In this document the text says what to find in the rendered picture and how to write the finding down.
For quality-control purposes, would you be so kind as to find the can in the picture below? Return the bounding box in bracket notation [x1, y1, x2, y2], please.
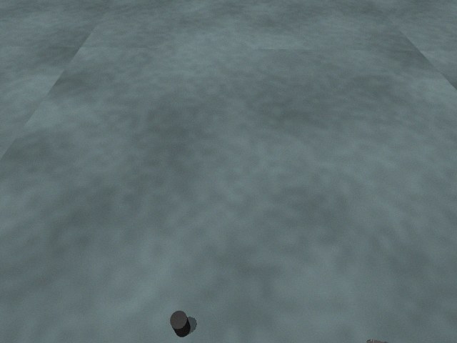
[170, 311, 191, 337]

